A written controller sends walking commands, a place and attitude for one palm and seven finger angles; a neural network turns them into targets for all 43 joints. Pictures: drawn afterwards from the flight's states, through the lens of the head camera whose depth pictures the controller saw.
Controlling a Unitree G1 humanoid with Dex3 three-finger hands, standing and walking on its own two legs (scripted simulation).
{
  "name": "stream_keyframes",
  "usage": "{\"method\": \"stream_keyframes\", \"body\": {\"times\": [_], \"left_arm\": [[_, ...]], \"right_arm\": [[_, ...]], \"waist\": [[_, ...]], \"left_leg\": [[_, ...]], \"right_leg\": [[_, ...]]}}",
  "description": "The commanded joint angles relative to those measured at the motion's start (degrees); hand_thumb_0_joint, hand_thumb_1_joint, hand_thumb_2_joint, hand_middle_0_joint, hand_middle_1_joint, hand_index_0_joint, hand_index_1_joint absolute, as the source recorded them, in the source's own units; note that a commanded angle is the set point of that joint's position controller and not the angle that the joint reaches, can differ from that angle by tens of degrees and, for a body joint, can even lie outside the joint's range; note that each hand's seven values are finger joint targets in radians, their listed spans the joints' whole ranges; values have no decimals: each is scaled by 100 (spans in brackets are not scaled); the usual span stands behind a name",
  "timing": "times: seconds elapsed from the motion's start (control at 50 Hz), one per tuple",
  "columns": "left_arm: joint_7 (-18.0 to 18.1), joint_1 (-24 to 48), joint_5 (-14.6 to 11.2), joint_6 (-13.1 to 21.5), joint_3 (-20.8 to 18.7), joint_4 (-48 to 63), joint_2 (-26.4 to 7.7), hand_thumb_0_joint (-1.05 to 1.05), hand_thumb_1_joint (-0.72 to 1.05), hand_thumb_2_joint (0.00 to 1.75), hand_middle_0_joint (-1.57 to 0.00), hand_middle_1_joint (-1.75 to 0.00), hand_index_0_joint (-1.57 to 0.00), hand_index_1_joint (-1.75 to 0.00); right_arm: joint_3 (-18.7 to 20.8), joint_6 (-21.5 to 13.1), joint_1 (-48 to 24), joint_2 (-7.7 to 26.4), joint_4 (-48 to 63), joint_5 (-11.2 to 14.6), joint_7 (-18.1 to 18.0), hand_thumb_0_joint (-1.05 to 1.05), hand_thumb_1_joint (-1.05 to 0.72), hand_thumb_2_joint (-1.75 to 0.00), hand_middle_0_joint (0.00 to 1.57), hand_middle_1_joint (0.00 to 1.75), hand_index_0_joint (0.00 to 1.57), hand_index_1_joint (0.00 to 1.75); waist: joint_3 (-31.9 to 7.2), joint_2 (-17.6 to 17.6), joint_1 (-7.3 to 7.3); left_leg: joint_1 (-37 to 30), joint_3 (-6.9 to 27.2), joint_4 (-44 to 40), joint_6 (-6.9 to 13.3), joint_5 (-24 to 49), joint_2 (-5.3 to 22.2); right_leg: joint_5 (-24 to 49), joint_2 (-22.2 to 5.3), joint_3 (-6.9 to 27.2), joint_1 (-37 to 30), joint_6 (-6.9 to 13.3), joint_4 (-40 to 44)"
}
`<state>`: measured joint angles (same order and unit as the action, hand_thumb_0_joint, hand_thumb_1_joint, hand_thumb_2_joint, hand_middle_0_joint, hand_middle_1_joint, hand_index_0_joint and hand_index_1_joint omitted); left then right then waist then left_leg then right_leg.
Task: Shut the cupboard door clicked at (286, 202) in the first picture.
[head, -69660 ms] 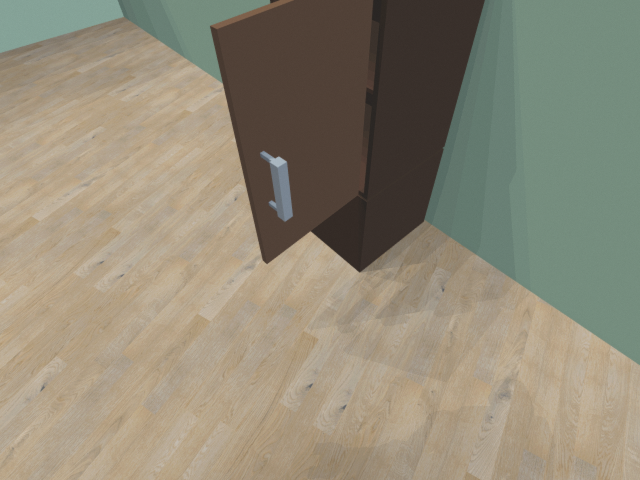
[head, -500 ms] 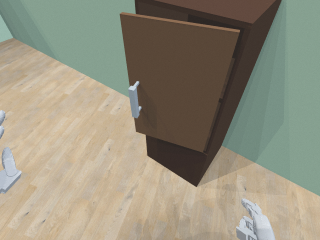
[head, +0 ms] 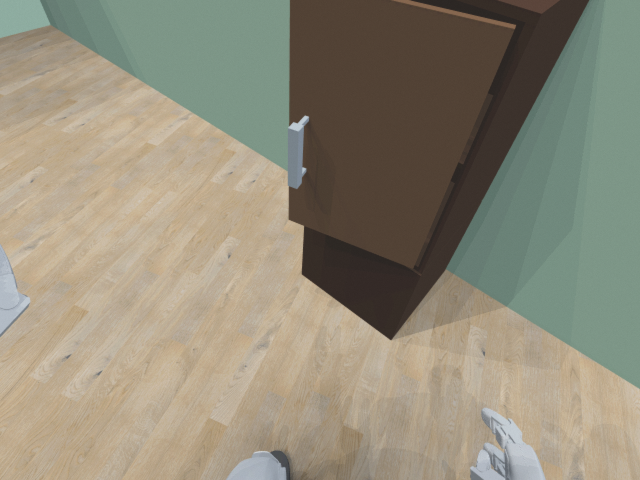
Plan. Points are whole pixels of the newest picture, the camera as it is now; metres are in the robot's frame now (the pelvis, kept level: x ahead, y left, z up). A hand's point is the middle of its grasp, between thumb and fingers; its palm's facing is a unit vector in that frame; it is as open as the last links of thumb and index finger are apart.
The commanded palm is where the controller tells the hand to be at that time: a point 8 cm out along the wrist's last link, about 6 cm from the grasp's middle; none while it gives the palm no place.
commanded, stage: step back with the hand held close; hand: left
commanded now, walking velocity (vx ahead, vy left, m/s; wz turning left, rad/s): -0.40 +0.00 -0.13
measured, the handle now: (299, 152) +0.77 +0.06 -0.06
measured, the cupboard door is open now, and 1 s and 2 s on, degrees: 15 15 15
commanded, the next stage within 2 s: stop stepping back and stand still in 0.24 s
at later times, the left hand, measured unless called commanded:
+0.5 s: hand out of the picture +0.08 +0.27 +0.18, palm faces +0.29 -0.84 -0.46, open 7.4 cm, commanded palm +0.02 +0.32 +0.20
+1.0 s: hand out of the picture +0.05 +0.28 +0.19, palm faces +0.20 -0.82 -0.54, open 7.4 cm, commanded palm +0.00 +0.33 +0.20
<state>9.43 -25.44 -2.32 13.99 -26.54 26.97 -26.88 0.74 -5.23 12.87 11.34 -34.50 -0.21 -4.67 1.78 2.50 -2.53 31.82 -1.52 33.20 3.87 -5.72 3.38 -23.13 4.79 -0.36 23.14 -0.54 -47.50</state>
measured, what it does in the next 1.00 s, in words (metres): walks backwards: right foot, then left foot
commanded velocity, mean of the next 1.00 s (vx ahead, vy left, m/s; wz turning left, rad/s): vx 0.03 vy -0.04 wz -0.03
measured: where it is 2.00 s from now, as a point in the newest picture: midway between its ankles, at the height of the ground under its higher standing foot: outside the picture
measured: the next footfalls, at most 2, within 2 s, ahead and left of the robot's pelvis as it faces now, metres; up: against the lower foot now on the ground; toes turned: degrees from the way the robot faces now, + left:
right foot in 0.10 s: -0.06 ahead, -0.13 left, +0.00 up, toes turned -1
left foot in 0.24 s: +0.14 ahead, +0.09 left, +0.00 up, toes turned +1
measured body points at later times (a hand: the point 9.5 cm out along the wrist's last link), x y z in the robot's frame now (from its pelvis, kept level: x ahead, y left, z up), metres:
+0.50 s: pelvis -0.15 +0.03 +0.00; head -0.13 +0.06 +0.45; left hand +0.06 +0.31 +0.20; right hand +0.02 -0.21 -0.06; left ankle +0.04 +0.10 -0.69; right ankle -0.17 -0.08 -0.72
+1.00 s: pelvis -0.19 +0.06 +0.02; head -0.18 +0.08 +0.47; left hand +0.03 +0.32 +0.22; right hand -0.11 -0.17 -0.07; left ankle -0.14 +0.16 -0.72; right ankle -0.25 -0.02 -0.71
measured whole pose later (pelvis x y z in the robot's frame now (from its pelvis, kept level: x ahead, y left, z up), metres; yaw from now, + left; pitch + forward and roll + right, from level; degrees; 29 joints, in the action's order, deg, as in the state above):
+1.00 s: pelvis -0.19 +0.06 +0.02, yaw -10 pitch +2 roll -2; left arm 9.1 -38.1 -1.4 10.5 -25.0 32.4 -28.8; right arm -2.5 -3.6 18.3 7.0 -36.1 -1.7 -3.6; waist -3.8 -1.1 -2.6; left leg 17.1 -4.2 26.0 0.5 -11.6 3.5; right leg -22.6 2.2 -8.1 11.9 1.6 -29.5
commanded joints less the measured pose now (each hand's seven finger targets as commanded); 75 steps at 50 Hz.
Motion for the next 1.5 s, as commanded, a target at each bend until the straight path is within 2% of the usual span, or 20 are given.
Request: {"method": "stream_keyframes", "body": {"times": [0.0, 0.06, 0.12, 0.2, 0.28, 0.38, 0.44, 0.46, 0.6, 0.64, 0.7, 0.82, 0.94, 1.02, 1.08, 1.18, 1.24, 1.28, 1.32, 1.48], "left_arm": [[83, -790, -242, 449, -1005, 1510, -991, 0, 90, 90, -20, -30, -20, -30], [22, -672, -284, 541, -906, 1640, -1013, 0, 90, 90, -20, -30, -20, -30], [147, 376, -120, 630, -387, 1675, -961, 0, 90, 90, -20, -30, -20, -30], [46, 785, -88, 298, -411, 1560, -1059, 0, 90, 90, -20, -30, -20, -30], [-44, 555, -96, 363, -678, 543, -839, 0, 90, 90, -20, -30, -20, -30], [-211, -683, -306, 271, -655, 1438, -784, 0, 90, 90, -20, -30, -20, -30], [-96, -810, -268, 201, -911, 2638, -1367, 0, 90, 90, -20, -30, -20, -30], [-21, -632, -221, 195, -1061, 2676, -1497, 0, 90, 90, -20, -30, -20, -30], [305, 981, 50, -72, -217, 701, -696, 0, 90, 90, -20, -30, -20, -30], [278, 1484, 146, -6, -38, 811, -637, 0, 90, 90, -20, -30, -20, -30], [146, 822, 133, -13, -125, 864, -737, 0, 90, 90, -20, -30, -20, -30], [71, -798, 113, -1, -493, 1925, -951, 0, 90, 90, -20, -30, -20, -30], [190, -771, -1, -117, -740, 1315, -989, 0, 90, 90, -20, -30, -20, -30], [242, -499, -54, -228, -828, 719, -1111, 0, 90, 90, -20, -30, -20, -30], [219, -356, -45, -154, -315, 433, -588, 0, 90, 90, -20, -30, -20, -30], [224, 187, 15, -1, -161, 1156, -629, 0, 90, 90, -20, -30, -20, -30], [240, 391, -15, 100, -398, 1747, -919, 0, 90, 90, -20, -30, -20, -30], [232, 251, -22, 185, -641, 1786, -985, 0, 90, 90, -20, -30, -20, -30], [157, 50, 15, 153, -852, 1840, -1235, 0, 90, 90, -20, -30, -20, -30], [124, -1304, -158, 7, -778, 922, -677, 0, 90, 90, -20, -30, -20, -30]], "right_arm": [[341, -491, -826, 757, 870, 67, 67, 0, -90, -90, 20, 30, 20, 30], [228, -458, -730, 725, 739, 32, 114, 0, -90, -90, 20, 30, 20, 30], [243, -459, -513, 613, 344, 33, 71, 0, -90, -90, 20, 30, 20, 30], [200, -381, -734, 732, 550, 13, -159, 0, -90, -90, 20, 30, 20, 30], [287, -405, -799, 928, 560, -93, -126, 0, -90, -90, 20, 30, 20, 30], [296, -252, -768, 707, 1038, 72, 181, 0, -90, -90, 20, 30, 20, 30], [254, -162, -539, 593, 919, 46, 193, 0, -90, -90, 20, 30, 20, 30], [250, -89, -489, 677, 752, -27, 184, 0, -90, -90, 20, 30, 20, 30], [126, -343, -155, 839, 353, -27, -209, 0, -90, -90, 20, 30, 20, 30], [188, -454, -136, 1072, 532, 29, -242, 0, -90, -90, 20, 30, 20, 30], [138, -503, -269, 771, 476, -56, -99, 0, -90, -90, 20, 30, 20, 30], [121, -393, -539, 714, 661, -38, 143, 0, -90, -90, 20, 30, 20, 30], [81, -54, -332, 616, 676, -119, -41, 0, -90, -90, 20, 30, 20, 30], [122, 59, -251, 647, 600, -78, 18, 0, -90, -90, 20, 30, 20, 30], [187, -64, -254, 693, 566, 105, 108, 0, -90, -90, 20, 30, 20, 30], [84, -94, -578, 597, 618, 43, -3, 0, -90, -90, 20, 30, 20, 30], [228, -176, -475, 770, 670, 68, -84, 0, -90, -90, 20, 30, 20, 30], [218, -175, -380, 738, 715, 55, -11, 0, -90, -90, 20, 30, 20, 30], [166, -266, -593, 646, 662, -72, 34, 0, -90, -90, 20, 30, 20, 30], [144, 14, -372, 585, 779, 171, 191, 0, -90, -90, 20, 30, 20, 30]], "waist": [[-1419, 1079, 393], [-1052, 798, 233], [-1074, -810, 108], [-966, -169, 116], [-523, 1388, 216], [-1473, 1135, 424], [-1093, -1372, 325], [-832, -1190, 270], [-59, 267, 18], [275, 1747, 81], [28, 880, 70], [-356, 1143, 249], [-431, 1069, 80], [-492, -955, 180], [-718, -1485, 213], [-372, -776, 218], [-825, 82, 127], [-1030, 1008, 191], [-611, 1326, 316], [-1062, -874, 147]], "left_leg": [[-417, 866, -1674, 13, -2353, 1102], [-834, 346, -1012, -441, -2170, 728], [-2363, -128, 1024, -768, -1191, -38], [-2511, 247, -394, -415, 1120, 348], [399, 1701, -3121, -10, -3730, 1829], [-460, -187, -1871, -711, -3064, 509], [-1431, -171, 2641, -828, -1668, -494], [-615, 158, 3542, -746, -1650, -302], [-1764, -51, -770, -277, -1943, -88], [-1697, 2391, -2089, 276, -3044, 1364], [-1442, 2923, -2527, 242, -3325, 1574], [-1002, 1119, -2657, -37, -3317, 1045], [-782, 655, -2045, -133, -3089, 750], [462, -66, 1261, -367, -1640, -80], [733, 27, 1841, -468, -1965, -37], [-1059, -663, 134, -319, -525, -374], [-2950, 197, -455, 63, 1872, 242], [-3344, 1430, -629, 653, 3075, 1097], [-2247, 1692, -1350, 544, 1336, 1331], [-895, -205, 467, -416, -370, -32]], "right_leg": [[-527, -121, -144, -1210, 176, 676], [-565, -605, 617, -554, 469, 2225], [845, -1999, 2037, 995, 937, 3226], [2309, -677, 506, 658, 29, 1696], [-634, 133, 68, -1518, 59, -84], [-840, 204, -751, -1675, 377, 1302], [-2009, -2368, 2413, 1176, 1300, 3915], [-1632, -2735, 2359, 1097, 1567, 3866], [-1003, -1202, 595, 282, 526, 2117], [-514, -416, -161, 905, 72, 221], [-83, -517, 181, 884, 84, -958], [530, -269, -501, -287, 88, 23], [-24, -136, -919, -1767, 215, 2252], [1185, -2349, 2172, -2263, 1253, 3285], [4347, -2234, 1437, -2956, 1180, 2361], [4644, -1565, 208, -1808, 617, 2000], [3834, -1066, -231, -808, -93, 759], [875, -498, -89, -123, -191, 20], [-844, -613, 110, -507, -33, 347], [5044, -1675, 973, -2221, 319, 2239]]}}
